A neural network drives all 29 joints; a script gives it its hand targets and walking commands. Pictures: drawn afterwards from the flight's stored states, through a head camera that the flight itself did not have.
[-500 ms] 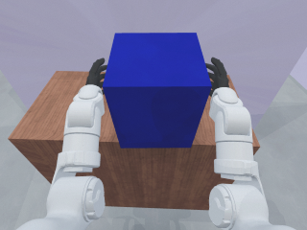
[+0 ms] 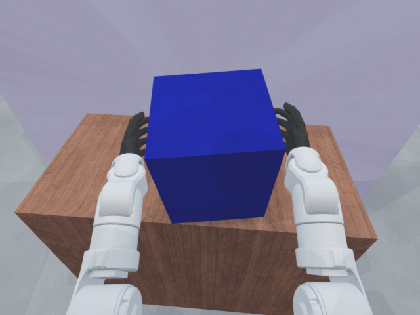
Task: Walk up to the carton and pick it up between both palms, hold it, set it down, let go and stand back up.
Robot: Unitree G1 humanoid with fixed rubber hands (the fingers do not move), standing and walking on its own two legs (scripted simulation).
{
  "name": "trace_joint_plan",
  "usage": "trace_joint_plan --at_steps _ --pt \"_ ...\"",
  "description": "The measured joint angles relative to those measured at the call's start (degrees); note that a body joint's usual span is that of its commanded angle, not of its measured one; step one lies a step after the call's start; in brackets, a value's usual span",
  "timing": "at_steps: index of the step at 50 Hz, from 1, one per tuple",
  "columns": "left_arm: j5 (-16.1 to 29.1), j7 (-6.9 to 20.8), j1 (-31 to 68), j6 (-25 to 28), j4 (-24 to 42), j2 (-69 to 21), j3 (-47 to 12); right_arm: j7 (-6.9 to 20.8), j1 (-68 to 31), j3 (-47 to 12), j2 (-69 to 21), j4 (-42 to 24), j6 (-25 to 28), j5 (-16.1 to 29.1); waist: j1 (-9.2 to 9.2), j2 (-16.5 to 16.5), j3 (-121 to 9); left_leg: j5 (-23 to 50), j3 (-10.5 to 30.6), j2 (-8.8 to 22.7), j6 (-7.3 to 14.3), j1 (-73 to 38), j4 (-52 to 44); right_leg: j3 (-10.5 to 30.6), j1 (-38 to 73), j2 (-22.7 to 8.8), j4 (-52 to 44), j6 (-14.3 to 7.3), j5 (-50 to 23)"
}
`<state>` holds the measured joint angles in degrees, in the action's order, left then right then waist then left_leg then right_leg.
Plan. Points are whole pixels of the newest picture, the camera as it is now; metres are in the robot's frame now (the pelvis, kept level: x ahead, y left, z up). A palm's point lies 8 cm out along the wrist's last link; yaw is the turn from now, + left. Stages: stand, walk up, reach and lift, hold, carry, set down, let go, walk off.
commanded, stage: set down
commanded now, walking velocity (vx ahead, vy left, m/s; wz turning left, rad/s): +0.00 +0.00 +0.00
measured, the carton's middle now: (213, 152) +0.42 +0.00 +0.11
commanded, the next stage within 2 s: none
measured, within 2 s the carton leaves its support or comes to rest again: rests again in 1.76 s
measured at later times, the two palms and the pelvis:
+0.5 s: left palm (159, 137) +0.41 +0.11 +0.16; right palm (318, 143) +0.39 -0.19 +0.17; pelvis +0.00 -0.02 +0.00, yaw -1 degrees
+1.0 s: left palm (140, 143) +0.42 +0.15 +0.14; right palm (288, 142) +0.42 -0.14 +0.15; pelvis +0.02 +0.00 +0.00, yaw +1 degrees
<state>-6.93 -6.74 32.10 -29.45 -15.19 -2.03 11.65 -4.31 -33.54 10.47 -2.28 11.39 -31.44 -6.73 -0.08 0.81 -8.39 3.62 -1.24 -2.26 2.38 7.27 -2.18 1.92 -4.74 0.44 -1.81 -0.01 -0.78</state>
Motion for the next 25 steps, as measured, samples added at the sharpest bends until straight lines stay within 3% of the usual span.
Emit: trace_joint_plan --at_steps 5,11,14,17,22,25 --pt "1.9 -1.4 2.2 -2.7 0.9 2.5 -1.6 -0.6 -3.7 -1.0 1.3 0.6 -2.1 0.2 -0.02 0.5 -0.4 -0.1 0.9 0.2 -0.5 -2.3 -0.5 -0.9 2.7 0.2 -0.8 -0.4 0.3" --pt "-2.4 3.4 7.8 -5.1 -12.4 2.2 3.5 1.0 -7.4 5.9 -2.0 11.6 -4.2 -5.6 1.58 0.9 1.3 -1.4 1.6 0.6 -0.9 -4.7 1.2 -1.5 5.0 0.7 1.5 -0.9 2.0" --pt "-4.5 5.4 9.2 -3.5 -16.4 1.8 5.4 1.4 -6.9 8.6 -3.0 13.7 -2.6 -7.1 2.57 1.2 2.7 -1.2 1.6 0.9 -1.0 -3.3 1.8 -1.6 3.2 0.9 2.6 -1.1 2.1" --pt "-4.7 5.1 9.6 -0.6 -15.9 1.2 5.5 0.7 -5.2 8.4 -3.3 11.1 0.0 -5.8 2.97 1.5 3.3 -0.2 1.1 1.2 -1.0 -0.7 1.1 -1.1 0.1 1.3 2.7 -1.1 1.3" --pt "-3.9 3.4 10.9 4.6 -13.3 0.5 5.4 -1.4 -4.6 5.4 -2.2 4.9 3.0 -3.3 1.88 1.8 1.4 1.7 -0.2 1.8 -1.1 2.2 -1.7 0.2 -3.6 1.8 0.9 -1.1 -0.7" --pt "-5.2 3.8 11.8 6.2 -15.4 0.5 6.8 -1.3 -6.7 5.2 -1.6 7.7 3.8 -4.3 1.54 1.3 -0.1 1.8 -0.5 1.9 -1.1 0.9 -2.9 0.6 -2.6 1.9 -0.2 -1.2 -0.8"
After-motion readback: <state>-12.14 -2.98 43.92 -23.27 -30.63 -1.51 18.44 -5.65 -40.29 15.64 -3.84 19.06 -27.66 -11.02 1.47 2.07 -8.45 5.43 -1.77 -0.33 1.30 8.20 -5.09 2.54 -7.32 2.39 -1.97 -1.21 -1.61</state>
